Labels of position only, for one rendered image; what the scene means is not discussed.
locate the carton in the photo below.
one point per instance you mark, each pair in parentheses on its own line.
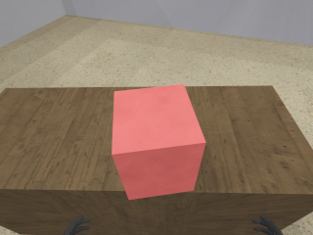
(157,142)

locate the robot left hand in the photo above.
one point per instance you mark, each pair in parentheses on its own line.
(73,229)

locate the pedestal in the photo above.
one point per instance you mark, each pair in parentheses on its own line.
(56,164)

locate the robot right hand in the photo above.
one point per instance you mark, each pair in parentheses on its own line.
(272,228)

